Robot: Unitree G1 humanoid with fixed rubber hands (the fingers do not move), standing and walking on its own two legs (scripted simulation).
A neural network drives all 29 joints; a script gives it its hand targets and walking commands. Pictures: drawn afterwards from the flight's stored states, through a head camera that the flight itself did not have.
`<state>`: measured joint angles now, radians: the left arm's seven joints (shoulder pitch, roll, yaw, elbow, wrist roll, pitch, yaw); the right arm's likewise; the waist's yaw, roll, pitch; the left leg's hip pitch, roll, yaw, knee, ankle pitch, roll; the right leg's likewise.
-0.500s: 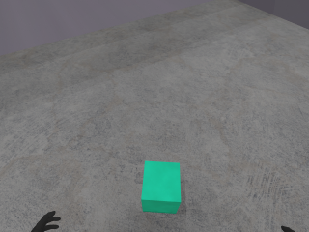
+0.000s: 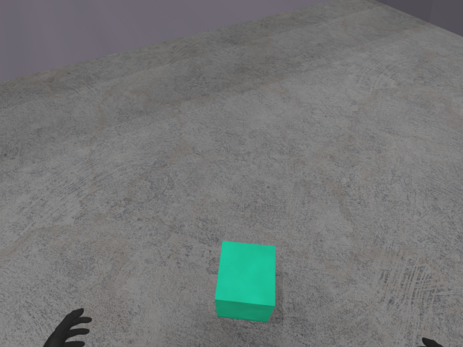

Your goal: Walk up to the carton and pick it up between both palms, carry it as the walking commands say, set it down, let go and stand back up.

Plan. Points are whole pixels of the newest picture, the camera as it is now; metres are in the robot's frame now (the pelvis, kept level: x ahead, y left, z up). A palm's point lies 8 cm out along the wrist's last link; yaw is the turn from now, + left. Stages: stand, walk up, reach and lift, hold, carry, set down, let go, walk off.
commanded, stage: walk up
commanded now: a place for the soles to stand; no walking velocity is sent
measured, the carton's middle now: (245, 282) +0.43 -0.03 -0.63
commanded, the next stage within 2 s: reach and lift in 1.32 s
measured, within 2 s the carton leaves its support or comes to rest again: neither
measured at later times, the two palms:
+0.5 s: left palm out of the picture +0.11 +0.32 -0.08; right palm out of the picture +0.13 -0.31 -0.07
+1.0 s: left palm out of the picture +0.08 +0.34 -0.08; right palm out of the picture +0.09 -0.28 -0.07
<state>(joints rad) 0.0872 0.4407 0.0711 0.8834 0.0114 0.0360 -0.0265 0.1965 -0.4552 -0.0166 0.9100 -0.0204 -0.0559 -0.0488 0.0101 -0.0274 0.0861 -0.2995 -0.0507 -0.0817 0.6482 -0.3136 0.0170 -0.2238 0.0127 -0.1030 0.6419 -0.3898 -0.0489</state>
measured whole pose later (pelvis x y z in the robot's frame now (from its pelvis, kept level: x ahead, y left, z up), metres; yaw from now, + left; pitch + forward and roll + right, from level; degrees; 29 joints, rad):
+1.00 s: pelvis -0.02 +0.03 +0.03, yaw -2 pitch -2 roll +0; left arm 0.08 0.40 0.02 1.09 0.00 -0.01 -0.01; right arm 0.04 -0.39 0.00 1.09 -0.01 -0.03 0.00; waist 0.01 -0.01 0.05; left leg -0.15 -0.06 -0.04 0.30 -0.11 0.04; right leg -0.09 0.00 -0.06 0.31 -0.18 -0.01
